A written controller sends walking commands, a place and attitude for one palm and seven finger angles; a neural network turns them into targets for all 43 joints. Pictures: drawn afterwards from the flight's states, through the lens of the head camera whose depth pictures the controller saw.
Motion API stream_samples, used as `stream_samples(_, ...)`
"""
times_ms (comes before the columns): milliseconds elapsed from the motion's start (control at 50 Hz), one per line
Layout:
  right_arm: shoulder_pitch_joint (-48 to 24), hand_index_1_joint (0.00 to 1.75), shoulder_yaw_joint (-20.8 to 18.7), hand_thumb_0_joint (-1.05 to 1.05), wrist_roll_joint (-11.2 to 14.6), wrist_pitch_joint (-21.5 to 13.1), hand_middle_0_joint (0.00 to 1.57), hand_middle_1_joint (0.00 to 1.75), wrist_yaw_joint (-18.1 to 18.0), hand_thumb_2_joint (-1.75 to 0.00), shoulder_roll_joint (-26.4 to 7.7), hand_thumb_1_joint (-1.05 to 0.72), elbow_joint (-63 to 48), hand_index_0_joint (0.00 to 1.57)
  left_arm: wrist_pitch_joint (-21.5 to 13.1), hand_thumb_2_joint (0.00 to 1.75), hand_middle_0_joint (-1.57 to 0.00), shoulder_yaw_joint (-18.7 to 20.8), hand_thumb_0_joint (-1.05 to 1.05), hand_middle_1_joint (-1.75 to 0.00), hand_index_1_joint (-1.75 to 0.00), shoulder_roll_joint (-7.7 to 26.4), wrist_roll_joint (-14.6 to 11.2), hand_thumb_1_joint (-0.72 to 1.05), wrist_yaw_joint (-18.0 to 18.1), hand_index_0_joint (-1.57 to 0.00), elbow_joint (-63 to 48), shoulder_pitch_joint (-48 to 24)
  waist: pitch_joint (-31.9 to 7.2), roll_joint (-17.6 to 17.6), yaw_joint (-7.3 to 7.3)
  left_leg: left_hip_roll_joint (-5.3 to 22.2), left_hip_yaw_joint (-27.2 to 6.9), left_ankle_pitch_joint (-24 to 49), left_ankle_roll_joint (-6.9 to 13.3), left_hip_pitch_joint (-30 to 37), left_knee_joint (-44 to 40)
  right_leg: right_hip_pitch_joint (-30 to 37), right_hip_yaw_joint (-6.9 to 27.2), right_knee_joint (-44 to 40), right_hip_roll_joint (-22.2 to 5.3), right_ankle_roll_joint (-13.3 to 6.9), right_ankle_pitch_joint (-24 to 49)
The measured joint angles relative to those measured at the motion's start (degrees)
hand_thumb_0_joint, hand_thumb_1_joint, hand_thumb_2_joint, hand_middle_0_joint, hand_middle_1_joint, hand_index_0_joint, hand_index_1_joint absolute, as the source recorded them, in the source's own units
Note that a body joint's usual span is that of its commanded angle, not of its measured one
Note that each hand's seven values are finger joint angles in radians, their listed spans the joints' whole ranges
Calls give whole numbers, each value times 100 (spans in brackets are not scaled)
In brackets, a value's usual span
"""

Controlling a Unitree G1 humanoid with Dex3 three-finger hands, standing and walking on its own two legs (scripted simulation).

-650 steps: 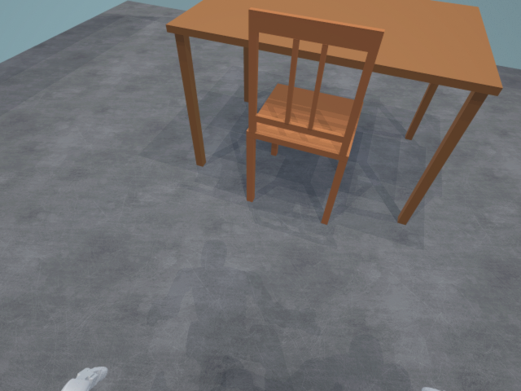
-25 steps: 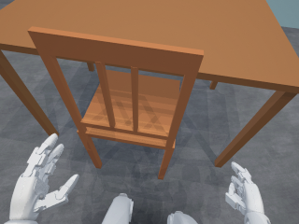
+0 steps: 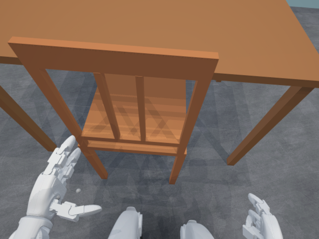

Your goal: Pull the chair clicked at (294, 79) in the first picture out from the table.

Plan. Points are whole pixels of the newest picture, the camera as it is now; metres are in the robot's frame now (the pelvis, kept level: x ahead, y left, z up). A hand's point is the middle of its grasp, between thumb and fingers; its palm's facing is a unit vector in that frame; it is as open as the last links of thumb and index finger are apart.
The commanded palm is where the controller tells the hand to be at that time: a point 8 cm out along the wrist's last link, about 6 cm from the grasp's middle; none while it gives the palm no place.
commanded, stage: raise the hand toward the chair's back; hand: left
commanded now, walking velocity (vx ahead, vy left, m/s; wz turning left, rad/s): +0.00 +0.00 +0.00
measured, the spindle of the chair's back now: (110, 111) +0.45 +0.17 +0.01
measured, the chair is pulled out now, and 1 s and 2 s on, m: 0.00 0.00 0.00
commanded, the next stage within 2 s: aim the fingers beside a spindle in 1.04 s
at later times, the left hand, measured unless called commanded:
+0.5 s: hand (54, 178) +0.24 +0.23 +0.06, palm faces +0.01 -1.00 -0.07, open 16.9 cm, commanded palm +0.22 +0.28 +0.06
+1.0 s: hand (69, 176) +0.25 +0.21 +0.05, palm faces -0.03 -1.00 -0.06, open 16.9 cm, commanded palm +0.22 +0.26 +0.06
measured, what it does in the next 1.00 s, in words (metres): stands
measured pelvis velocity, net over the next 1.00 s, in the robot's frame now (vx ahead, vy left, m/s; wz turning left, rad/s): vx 0.01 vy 0.00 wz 0.01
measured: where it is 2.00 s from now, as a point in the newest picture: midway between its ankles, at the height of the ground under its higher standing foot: outside the picture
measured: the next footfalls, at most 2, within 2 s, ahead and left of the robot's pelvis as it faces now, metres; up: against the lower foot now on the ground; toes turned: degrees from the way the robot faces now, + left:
none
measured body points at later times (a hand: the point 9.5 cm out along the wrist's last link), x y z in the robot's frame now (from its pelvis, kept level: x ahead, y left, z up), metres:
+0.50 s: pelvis +0.00 +0.02 +0.01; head +0.06 +0.05 +0.46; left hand +0.23 +0.28 +0.07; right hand +0.19 -0.20 -0.06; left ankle +0.06 +0.10 -0.64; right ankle +0.00 -0.12 -0.64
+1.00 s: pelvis +0.01 +0.00 +0.01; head +0.07 +0.02 +0.46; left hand +0.24 +0.26 +0.06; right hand +0.18 -0.24 -0.06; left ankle +0.06 +0.10 -0.64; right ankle +0.00 -0.12 -0.64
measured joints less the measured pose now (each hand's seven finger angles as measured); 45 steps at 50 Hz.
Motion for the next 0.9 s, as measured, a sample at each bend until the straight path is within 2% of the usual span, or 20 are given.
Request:
stream_samples(80, -120, 30, 8, 2, -6, -29, 20, 30, -8, -90, 96, -91, -174, 20, 217, 41, -8, -73, 0, -13, -12, 14, 15, -23, 134, -9, -323, 95, -11, -90, 7, -3, 60, 6, 50, 106, -83, 99, 58, -115, -7, 49, 50)
stream_samples(160, -172, 30, 73, 2, -46, 40, 20, 30, 52, -90, 209, -91, -311, 20, 86, 37, -8, 57, -1, -11, -11, -9, 33, -33, 493, -8, -654, 128, -80, -123, 59, -28, 54, 23, 79, 247, -177, 275, 49, -265, -26, 88, 93)
stream_samples(200, -198, 30, 142, 2, -58, 107, 20, 30, 94, -90, 216, -90, -384, 20, 61, 35, -7, 98, -1, -10, -10, 4, 74, -37, 551, -8, -620, 40, -109, -93, 86, -54, 30, 28, 97, 265, -182, 322, 21, -299, -45, 108, 101)
stream_samples(360, -200, 30, 399, 2, -30, 278, 20, 30, 90, -90, 191, -90, -619, 21, 579, 31, -6, -69, -1, -9, -8, 150, 135, -47, 166, -6, -202, -201, -15, -29, 116, -84, 26, 64, 161, 294, -191, 384, 12, -361, -71, 160, 158)
stream_samples(480, 4, 30, 405, 2, -63, 270, 20, 30, 81, -90, 193, -90, -530, 21, 347, 30, -6, 123, -1, -8, -8, 215, 76, -49, 376, -7, -500, -195, 18, -75, 100, -81, 28, 95, 159, 378, -271, 472, 15, -457, -64, 156, 204)
stream_samples(540, 62, 30, 402, 2, -55, 298, 20, 30, 98, -90, 135, -90, -443, 21, 284, 30, -6, 239, -1, -8, -8, 262, 64, -50, 366, -6, -372, -357, 5, -35, 73, -91, 16, 106, 160, 373, -277, 473, 2, -463, -71, 160, 208)
stream_samples(680, 170, 30, 361, 2, 18, 321, 20, 30, 66, -90, 33, -90, -410, 21, 693, 30, -5, 190, -1, -8, -8, 291, -4, -50, 105, -6, 9, -428, 14, 12, -47, -67, 59, 148, 152, 453, -402, 512, 49, -559, -53, 159, 259)
stream_samples(740, 222, 30, 311, 2, -3, 259, 20, 30, 62, -90, 31, -90, -408, 21, 603, 30, -6, 156, -1, -8, -8, 259, 9, -50, 204, -6, -142, -272, 7, -21, -75, -51, 76, 155, 131, 504, -458, 542, 68, -597, -38, 139, 266)
stream_samples(840, 201, 30, 266, 2, -37, 224, 20, 30, 94, -90, 16, -90, -348, 21, 231, 30, -6, 239, -1, -8, -8, 221, 7, -50, 391, -6, -190, -297, -2, -42, -62, -42, 37, 139, 84, 471, -430, 509, 32, -543, -25, 96, 223)
stream_samples(900, 138, 30, 271, 2, -27, 252, 20, 30, 109, -90, -5, -90, -340, 21, 224, 30, -6, 256, -1, -8, -8, 226, 7, -50, 345, -6, -38, -407, 3, -11, -46, -41, 4, 122, 58, 417, -381, 459, 2, -480, -20, 70, 186)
